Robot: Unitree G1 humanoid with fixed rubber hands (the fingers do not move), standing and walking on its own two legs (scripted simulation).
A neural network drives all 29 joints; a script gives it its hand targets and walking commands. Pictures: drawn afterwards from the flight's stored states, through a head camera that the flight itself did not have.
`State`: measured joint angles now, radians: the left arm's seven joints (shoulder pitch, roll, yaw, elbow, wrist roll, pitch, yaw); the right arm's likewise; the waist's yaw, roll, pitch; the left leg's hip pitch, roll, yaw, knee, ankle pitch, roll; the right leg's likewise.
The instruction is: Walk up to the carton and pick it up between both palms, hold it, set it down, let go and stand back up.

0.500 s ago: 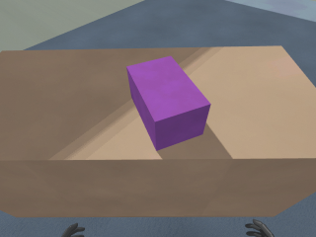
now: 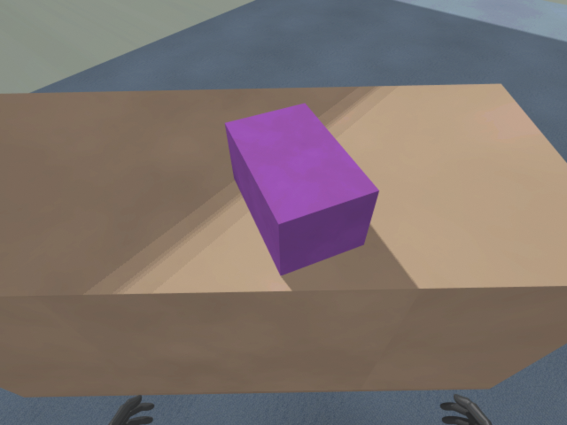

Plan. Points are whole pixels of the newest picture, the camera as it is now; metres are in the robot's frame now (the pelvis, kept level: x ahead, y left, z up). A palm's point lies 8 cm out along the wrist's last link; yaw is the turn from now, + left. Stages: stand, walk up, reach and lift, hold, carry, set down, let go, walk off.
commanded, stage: walk up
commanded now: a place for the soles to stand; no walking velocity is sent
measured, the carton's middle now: (293, 183) +0.54 -0.01 +0.01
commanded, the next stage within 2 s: reach and lift in 1.74 s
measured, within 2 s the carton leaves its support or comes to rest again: neither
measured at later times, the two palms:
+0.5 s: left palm out of the picture +0.11 +0.31 -0.10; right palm (457, 407) +0.17 -0.23 -0.09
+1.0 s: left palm (88, 408) +0.17 +0.31 -0.09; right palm out of the picture +0.14 -0.23 -0.09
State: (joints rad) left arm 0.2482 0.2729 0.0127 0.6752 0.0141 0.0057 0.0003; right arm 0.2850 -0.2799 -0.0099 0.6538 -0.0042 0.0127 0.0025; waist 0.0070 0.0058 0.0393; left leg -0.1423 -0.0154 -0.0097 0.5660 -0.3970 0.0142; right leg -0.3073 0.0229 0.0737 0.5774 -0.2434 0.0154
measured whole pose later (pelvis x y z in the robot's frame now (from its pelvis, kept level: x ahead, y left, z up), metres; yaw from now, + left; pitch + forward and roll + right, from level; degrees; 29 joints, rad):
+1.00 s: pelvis +0.04 +0.04 +0.00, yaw -1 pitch -2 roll +0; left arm 0.22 0.29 0.02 0.69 0.00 0.03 -0.02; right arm 0.31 -0.30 -0.02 0.61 -0.01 0.00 -0.02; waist -0.01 0.02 0.06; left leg -0.31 0.02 0.03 0.60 -0.25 0.00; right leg -0.24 0.01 -0.01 0.61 -0.33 -0.01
